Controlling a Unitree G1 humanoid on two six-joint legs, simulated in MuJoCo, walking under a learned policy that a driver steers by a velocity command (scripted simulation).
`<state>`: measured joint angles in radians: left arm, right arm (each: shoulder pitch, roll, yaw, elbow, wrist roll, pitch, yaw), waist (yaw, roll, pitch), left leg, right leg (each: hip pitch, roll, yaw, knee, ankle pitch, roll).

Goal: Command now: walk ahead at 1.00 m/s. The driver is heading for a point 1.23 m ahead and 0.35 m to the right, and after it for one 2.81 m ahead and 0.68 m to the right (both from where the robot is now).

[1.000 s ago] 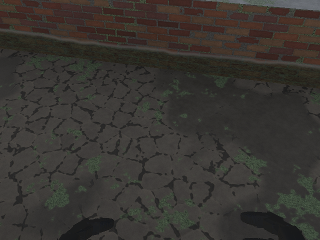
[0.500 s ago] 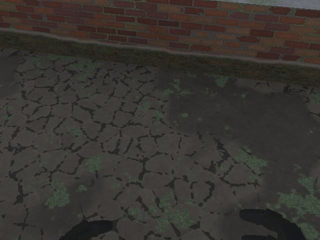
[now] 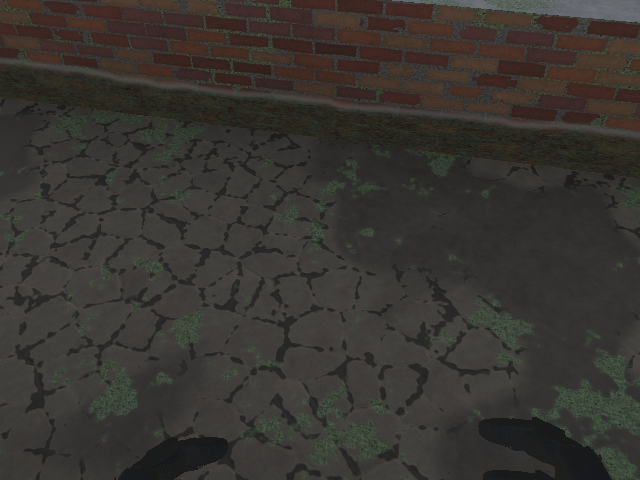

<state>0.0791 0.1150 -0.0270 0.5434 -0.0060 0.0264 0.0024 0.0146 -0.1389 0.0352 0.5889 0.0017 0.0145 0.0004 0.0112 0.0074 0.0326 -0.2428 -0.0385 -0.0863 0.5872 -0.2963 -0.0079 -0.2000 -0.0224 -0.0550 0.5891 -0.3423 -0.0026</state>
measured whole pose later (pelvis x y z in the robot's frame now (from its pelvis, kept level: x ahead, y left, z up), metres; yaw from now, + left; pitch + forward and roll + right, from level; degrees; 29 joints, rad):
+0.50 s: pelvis +0.00 +0.00 +0.00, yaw +0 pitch -3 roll +0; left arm 0.08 0.11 -0.03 0.54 -0.01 0.03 0.00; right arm 0.02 -0.14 0.04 0.59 0.00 0.02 0.00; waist 0.01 0.01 0.03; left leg -0.24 -0.03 -0.08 0.59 -0.30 -0.01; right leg -0.20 -0.02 -0.05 0.59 -0.34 0.00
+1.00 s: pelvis +0.00 +0.00 +0.00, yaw +0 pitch -3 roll +0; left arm 0.08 0.11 -0.03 0.54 -0.01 0.02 0.00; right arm 0.02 -0.14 0.03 0.59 0.00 0.02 0.00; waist 0.01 0.01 0.03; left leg -0.25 -0.03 -0.08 0.59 -0.29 -0.01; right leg -0.20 -0.02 -0.05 0.59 -0.34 -0.01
